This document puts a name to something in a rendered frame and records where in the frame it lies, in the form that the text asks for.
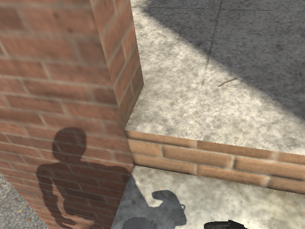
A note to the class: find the left robot thigh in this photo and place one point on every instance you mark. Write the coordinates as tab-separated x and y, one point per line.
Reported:
140	223

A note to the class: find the robot right hand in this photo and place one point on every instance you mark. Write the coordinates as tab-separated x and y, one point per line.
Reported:
230	224

